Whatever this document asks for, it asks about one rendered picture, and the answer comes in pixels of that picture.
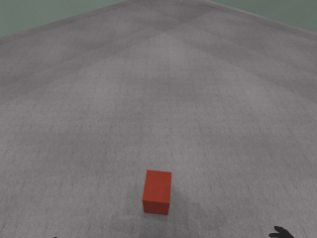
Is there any carton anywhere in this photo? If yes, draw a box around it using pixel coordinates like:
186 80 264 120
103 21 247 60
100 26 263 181
142 170 172 215

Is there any right robot hand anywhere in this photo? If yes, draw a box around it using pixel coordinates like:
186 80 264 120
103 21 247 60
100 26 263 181
268 226 294 238

